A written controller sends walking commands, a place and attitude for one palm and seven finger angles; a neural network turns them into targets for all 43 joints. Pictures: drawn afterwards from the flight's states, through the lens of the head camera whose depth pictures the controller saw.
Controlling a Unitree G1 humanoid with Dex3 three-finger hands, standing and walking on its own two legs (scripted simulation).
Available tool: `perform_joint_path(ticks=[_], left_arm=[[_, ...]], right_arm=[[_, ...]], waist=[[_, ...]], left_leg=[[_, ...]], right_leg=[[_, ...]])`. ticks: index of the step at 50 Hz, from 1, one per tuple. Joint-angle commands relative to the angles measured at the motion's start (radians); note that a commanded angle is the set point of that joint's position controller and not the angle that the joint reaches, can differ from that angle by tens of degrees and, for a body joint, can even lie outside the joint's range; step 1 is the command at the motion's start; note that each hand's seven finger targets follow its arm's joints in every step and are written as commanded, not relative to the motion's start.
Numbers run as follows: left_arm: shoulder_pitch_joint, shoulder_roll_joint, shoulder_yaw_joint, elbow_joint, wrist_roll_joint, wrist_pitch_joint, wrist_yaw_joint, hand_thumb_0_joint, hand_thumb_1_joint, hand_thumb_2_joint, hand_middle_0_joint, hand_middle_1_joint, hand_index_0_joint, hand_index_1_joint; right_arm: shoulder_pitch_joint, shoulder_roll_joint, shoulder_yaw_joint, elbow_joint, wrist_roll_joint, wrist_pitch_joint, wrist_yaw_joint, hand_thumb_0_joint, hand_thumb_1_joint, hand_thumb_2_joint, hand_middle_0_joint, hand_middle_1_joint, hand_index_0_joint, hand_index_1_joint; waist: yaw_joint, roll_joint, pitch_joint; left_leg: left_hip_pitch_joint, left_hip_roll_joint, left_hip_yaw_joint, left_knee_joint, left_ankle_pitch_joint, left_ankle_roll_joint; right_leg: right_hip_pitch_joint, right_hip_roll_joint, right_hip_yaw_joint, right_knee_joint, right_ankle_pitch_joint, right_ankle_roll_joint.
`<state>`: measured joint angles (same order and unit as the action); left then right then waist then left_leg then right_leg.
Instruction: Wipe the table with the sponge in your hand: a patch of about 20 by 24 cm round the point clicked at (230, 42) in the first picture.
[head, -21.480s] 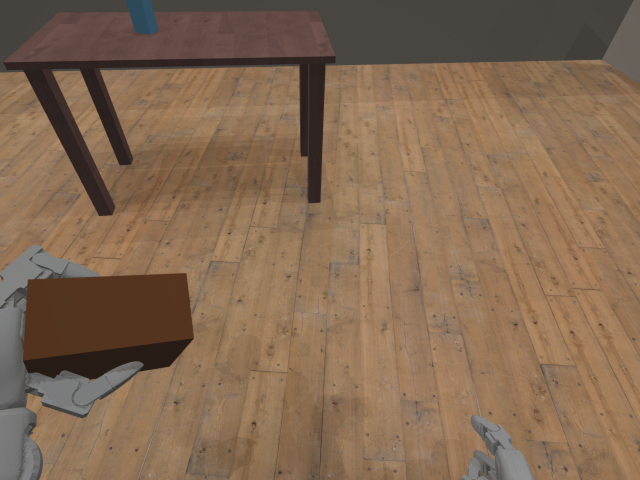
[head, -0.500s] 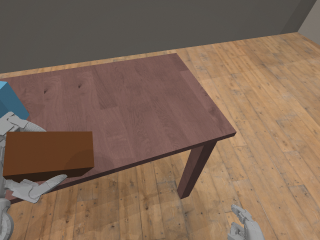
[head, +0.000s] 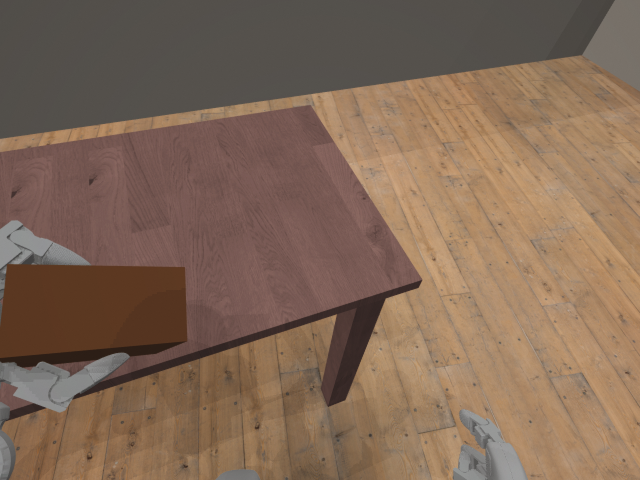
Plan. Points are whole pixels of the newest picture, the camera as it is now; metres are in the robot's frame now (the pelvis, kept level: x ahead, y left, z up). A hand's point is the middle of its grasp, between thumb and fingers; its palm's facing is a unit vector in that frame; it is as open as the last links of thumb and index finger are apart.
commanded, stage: shuffle to correct the standing spot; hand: left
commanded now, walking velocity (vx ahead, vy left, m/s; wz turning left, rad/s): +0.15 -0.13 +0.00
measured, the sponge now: (122, 316) +0.23 +0.21 +0.14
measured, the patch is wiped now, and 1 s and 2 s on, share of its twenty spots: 0.00 0.00 0.00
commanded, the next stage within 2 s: come to a stop and stand still in 0.22 s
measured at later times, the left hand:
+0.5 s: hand (194, 263) +0.28 +0.15 +0.17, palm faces +0.38 -0.83 -0.40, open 10.5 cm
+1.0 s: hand (159, 257) +0.28 +0.18 +0.17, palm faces +0.42 -0.83 -0.36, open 10.5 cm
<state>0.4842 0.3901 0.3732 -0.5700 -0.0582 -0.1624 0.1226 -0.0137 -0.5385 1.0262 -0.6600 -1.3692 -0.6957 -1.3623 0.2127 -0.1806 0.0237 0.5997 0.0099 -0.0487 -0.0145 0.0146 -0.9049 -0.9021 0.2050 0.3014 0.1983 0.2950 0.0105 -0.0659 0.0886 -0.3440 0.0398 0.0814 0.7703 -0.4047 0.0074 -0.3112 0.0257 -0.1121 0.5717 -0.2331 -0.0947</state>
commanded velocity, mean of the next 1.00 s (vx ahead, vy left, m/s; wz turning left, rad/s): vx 0.02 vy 0.03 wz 0.00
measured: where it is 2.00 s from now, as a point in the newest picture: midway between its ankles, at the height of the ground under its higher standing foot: outside the picture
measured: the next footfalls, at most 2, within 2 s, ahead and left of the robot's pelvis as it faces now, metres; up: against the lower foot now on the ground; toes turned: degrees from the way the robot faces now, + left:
left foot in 0.04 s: +0.07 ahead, +0.11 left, +0.00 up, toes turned +5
right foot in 0.24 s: +0.10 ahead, -0.14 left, +0.00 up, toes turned +2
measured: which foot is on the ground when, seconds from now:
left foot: up 0.00-0.02, down 0.04-0.26, up 0.28-0.54, down 0.56-1.00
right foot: down 0.00-0.04, up 0.06-0.22, down 0.24-1.00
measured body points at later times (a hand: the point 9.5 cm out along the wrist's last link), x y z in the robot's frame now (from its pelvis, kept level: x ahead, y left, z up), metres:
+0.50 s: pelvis +0.06 -0.09 +0.01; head +0.10 -0.08 +0.46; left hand +0.25 +0.19 +0.19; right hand +0.24 -0.32 -0.07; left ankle +0.09 +0.02 -0.71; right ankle +0.08 -0.14 -0.73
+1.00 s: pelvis +0.07 -0.07 +0.01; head +0.08 -0.06 +0.46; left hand +0.25 +0.22 +0.19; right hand +0.24 -0.29 -0.07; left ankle +0.09 +0.01 -0.73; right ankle +0.08 -0.14 -0.73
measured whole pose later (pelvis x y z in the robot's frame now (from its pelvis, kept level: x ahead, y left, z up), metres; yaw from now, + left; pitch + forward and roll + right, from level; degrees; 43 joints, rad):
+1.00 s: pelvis +0.07 -0.07 +0.01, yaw +1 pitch -1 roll -1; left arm 0.46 0.36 0.31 -0.49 -0.05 -0.13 0.15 -0.01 -0.54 1.03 -0.66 -1.37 -0.70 -1.36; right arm 0.22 -0.20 0.03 0.60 0.02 -0.07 -0.06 0.01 -0.90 -0.90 0.20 0.30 0.20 0.30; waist 0.03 0.00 0.03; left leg -0.22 -0.02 0.06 0.44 -0.20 0.05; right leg -0.17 0.05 -0.10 0.40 -0.21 -0.07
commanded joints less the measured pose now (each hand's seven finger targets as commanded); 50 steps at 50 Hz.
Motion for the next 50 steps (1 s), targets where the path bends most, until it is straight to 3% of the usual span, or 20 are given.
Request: perform_joint_path(ticks=[1, 2, 3, 5, 8, 11, 12, 13, 14, 16, 18, 20, 24, 27, 29, 31, 35, 41, 46, 50], left_arm=[[-0.093, 0.16, 0.1, -0.227, -0.014, -0.076, 0.031, 0.0, 0.1, 1.3, -1.2, -1.6, -1.2, -1.6], [-0.142, 0.155, 0.088, -0.26, -0.001, -0.083, 0.03, 0.0, 0.1, 1.3, -1.2, -1.6, -1.2, -1.6], [-0.174, 0.216, 0.129, -0.198, 0.009, -0.083, 0.019, 0.0, 0.1, 1.3, -1.2, -1.6, -1.2, -1.6], [-0.166, 0.204, 0.124, -0.199, 0.022, -0.072, 0.007, 0.0, 0.1, 1.3, -1.2, -1.6, -1.2, -1.6], [-0.033, 0.161, 0.121, -0.173, 0.021, -0.069, 0.007, 0.0, 0.1, 1.3, -1.2, -1.6, -1.2, -1.6], [-0.047, 0.156, 0.111, -0.11, 0.018, -0.056, 0.002, 0.0, 0.1, 1.3, -1.2, -1.6, -1.2, -1.6], [-0.083, 0.183, 0.132, -0.09, 0.012, -0.055, 0.005, 0.0, 0.1, 1.3, -1.2, -1.6, -1.2, -1.6], [-0.12, 0.211, 0.151, -0.074, 0.004, -0.053, 0.011, 0.0, 0.1, 1.3, -1.2, -1.6, -1.2, -1.6], [-0.112, 0.149, 0.099, -0.08, -0.006, -0.05, 0.005, 0.0, 0.1, 1.3, -1.2, -1.6, -1.2, -1.6], [-0.153, 0.19, 0.118, -0.159, 0.0, -0.063, 0.013, 0.0, 0.1, 1.3, -1.2, -1.6, -1.2, -1.6], [-0.126, 0.18, 0.111, -0.154, 0.01, -0.084, 0.026, 0.0, 0.1, 1.3, -1.2, -1.6, -1.2, -1.6], [-0.111, 0.187, 0.122, -0.158, 0.012, -0.102, 0.039, 0.0, 0.1, 1.3, -1.2, -1.6, -1.2, -1.6], [-0.087, 0.186, 0.129, -0.186, 0.009, -0.107, 0.047, 0.0, 0.1, 1.3, -1.2, -1.6, -1.2, -1.6], [-0.061, 0.178, 0.116, -0.196, 0.007, -0.102, 0.048, 0.0, 0.1, 1.3, -1.2, -1.6, -1.2, -1.6], [-0.02, 0.185, 0.138, -0.156, 0.008, -0.089, 0.044, 0.0, 0.1, 1.3, -1.2, -1.6, -1.2, -1.6], [0.022, 0.189, 0.142, -0.145, 0.004, -0.075, 0.039, 0.0, 0.1, 1.3, -1.2, -1.6, -1.2, -1.6], [0.048, 0.164, 0.126, -0.129, -0.011, -0.054, 0.036, 0.0, 0.1, 1.3, -1.2, -1.6, -1.2, -1.6], [-0.077, 0.17, 0.084, -0.175, -0.009, -0.05, 0.042, 0.0, 0.1, 1.3, -1.2, -1.6, -1.2, -1.6], [-0.149, 0.152, 0.047, -0.168, 0.006, -0.045, 0.045, 0.0, 0.1, 1.3, -1.2, -1.6, -1.2, -1.6], [-0.144, 0.138, 0.044, -0.139, 0.012, -0.041, 0.044, 0.0, 0.1, 1.3, -1.2, -1.6, -1.2, -1.6]], right_arm=[[-0.082, -0.128, -0.066, -0.184, -0.002, -0.081, -0.037, 0.0, -0.9, -0.9, 0.2, 0.3, 0.2, 0.3], [-0.076, -0.147, -0.071, -0.183, 0.002, -0.079, -0.029, 0.0, -0.9, -0.9, 0.2, 0.3, 0.2, 0.3], [-0.099, -0.12, -0.058, -0.164, -0.011, -0.084, -0.027, 0.0, -0.9, -0.9, 0.2, 0.3, 0.2, 0.3], [-0.099, -0.112, -0.058, -0.162, -0.01, -0.077, -0.012, 0.0, -0.9, -0.9, 0.2, 0.3, 0.2, 0.3], [-0.059, -0.129, -0.071, -0.174, 0.0, -0.069, 0.006, 0.0, -0.9, -0.9, 0.2, 0.3, 0.2, 0.3], [-0.055, -0.124, -0.065, -0.185, 0.018, -0.067, 0.007, 0.0, -0.9, -0.9, 0.2, 0.3, 0.2, 0.3], [-0.055, -0.12, -0.065, -0.181, 0.015, -0.071, 0.003, 0.0, -0.9, -0.9, 0.2, 0.3, 0.2, 0.3], [-0.053, -0.109, -0.065, -0.178, 0.016, -0.081, -0.001, 0.0, -0.9, -0.9, 0.2, 0.3, 0.2, 0.3], [-0.054, -0.137, -0.088, -0.186, 0.024, -0.08, 0.005, 0.0, -0.9, -0.9, 0.2, 0.3, 0.2, 0.3], [-0.093, -0.111, -0.054, -0.16, 0.021, -0.079, 0.006, 0.0, -0.9, -0.9, 0.2, 0.3, 0.2, 0.3], [-0.094, -0.102, -0.038, -0.135, 0.004, -0.073, 0.001, 0.0, -0.9, -0.9, 0.2, 0.3, 0.2, 0.3], [-0.095, -0.099, -0.04, -0.141, -0.007, -0.087, -0.004, 0.0, -0.9, -0.9, 0.2, 0.3, 0.2, 0.3], [-0.11, -0.105, -0.056, -0.165, 0.0, -0.106, -0.006, 0.0, -0.9, -0.9, 0.2, 0.3, 0.2, 0.3], [-0.111, -0.13, -0.074, -0.175, 0.016, -0.098, -0.011, 0.0, -0.9, -0.9, 0.2, 0.3, 0.2, 0.3], [-0.118, -0.144, -0.077, -0.187, 0.026, -0.082, -0.014, 0.0, -0.9, -0.9, 0.2, 0.3, 0.2, 0.3], [-0.121, -0.132, -0.062, -0.191, 0.028, -0.067, -0.02, 0.0, -0.9, -0.9, 0.2, 0.3, 0.2, 0.3], [-0.106, -0.139, -0.061, -0.201, 0.028, -0.055, -0.026, 0.0, -0.9, -0.9, 0.2, 0.3, 0.2, 0.3], [-0.111, -0.144, -0.049, -0.182, 0.015, -0.065, -0.046, 0.0, -0.9, -0.9, 0.2, 0.3, 0.2, 0.3], [-0.113, -0.144, -0.04, -0.172, 0.008, -0.083, -0.054, 0.0, -0.9, -0.9, 0.2, 0.3, 0.2, 0.3], [-0.097, -0.144, -0.04, -0.174, 0.003, -0.088, -0.049, 0.0, -0.9, -0.9, 0.2, 0.3, 0.2, 0.3]], waist=[[-0.012, 0.225, -0.126], [-0.007, 0.33, -0.125], [-0.026, 0.357, -0.096], [-0.018, 0.302, -0.053], [0.005, 0.303, -0.144], [-0.005, 0.126, -0.169], [-0.01, -0.026, -0.183], [-0.014, -0.182, -0.192], [0.006, -0.252, -0.17], [-0.008, 0.03, -0.103], [-0.012, 0.112, -0.138], [0.005, 0.077, -0.187], [0.019, -0.003, -0.212], [0.012, 0.09, -0.24], [0.013, 0.085, -0.266], [0.0, 0.125, -0.259], [-0.004, 0.022, -0.222], [-0.007, 0.097, -0.17], [-0.003, 0.171, -0.159], [0.001, 0.155, -0.164]], left_leg=[[0.334, 0.129, -0.21, -0.457, 0.084, 0.069], [0.373, 0.287, -0.449, -0.524, 0.216, 0.138], [0.275, 0.359, -0.553, -0.585, 0.156, 0.173], [0.204, 0.33, -0.428, -0.541, 0.192, 0.188], [0.143, 0.232, -0.173, -0.383, 0.364, 0.118], [-0.012, 0.124, -0.053, -0.111, 0.195, 0.048], [-0.111, 0.04, -0.008, 0.073, 0.055, 0.027], [-0.22, -0.041, 0.011, 0.236, -0.069, 0.0], [-0.243, -0.031, -0.06, 0.395, -0.105, -0.009], [-0.26, 0.021, -0.118, 0.421, -0.053, -0.008], [-0.179, 0.023, -0.078, 0.255, 0.012, -0.006], [-0.074, -0.014, -0.031, 0.034, 0.056, 0.003], [0.081, -0.045, -0.012, -0.265, 0.208, 0.021], [0.212, 0.044, -0.078, -0.354, 0.423, 0.05], [0.217, 0.084, -0.119, -0.285, 0.51, 0.06], [0.161, 0.084, -0.15, -0.279, 0.49, 0.051], [0.117, 0.048, -0.141, -0.248, 0.331, 0.024], [0.176, 0.057, -0.185, -0.315, 0.245, 0.031], [0.134, 0.095, -0.24, -0.43, 0.237, 0.04], [0.118, 0.105, -0.25, -0.47, 0.203, 0.03]], right_leg=[[-0.174, -0.082, 0.153, -0.003, -0.231, 0.002], [-0.252, 0.002, 0.068, 0.203, -0.229, 0.051], [-0.247, -0.015, 0.109, 0.359, -0.23, 0.062], [-0.25, -0.053, 0.138, 0.401, -0.164, 0.061], [-0.019, -0.045, 0.056, 0.071, -0.154, 0.057], [0.253, -0.019, 0.026, -0.201, 0.038, 0.05], [0.304, -0.111, 0.19, -0.239, 0.022, -0.008], [0.316, -0.261, 0.416, -0.294, 0.022, -0.091], [0.231, -0.358, 0.617, -0.395, -0.084, -0.144], [0.164, -0.384, 0.555, -0.358, 0.031, -0.19], [0.175, -0.318, 0.381, -0.291, 0.278, -0.137], [0.212, -0.279, 0.292, -0.259, 0.394, -0.08], [0.262, -0.281, 0.278, -0.218, 0.49, 0.045], [0.234, -0.238, 0.242, -0.106, 0.564, 0.105], [0.226, -0.203, 0.241, -0.118, 0.558, 0.146], [0.255, -0.2, 0.225, -0.134, 0.512, 0.121], [0.21, -0.229, 0.279, -0.212, 0.394, 0.074], [0.083, -0.21, 0.283, -0.27, 0.104, 0.039], [0.163, -0.142, 0.233, -0.25, 0.11, 0.057], [0.196, -0.124, 0.208, -0.248, 0.092, 0.05]])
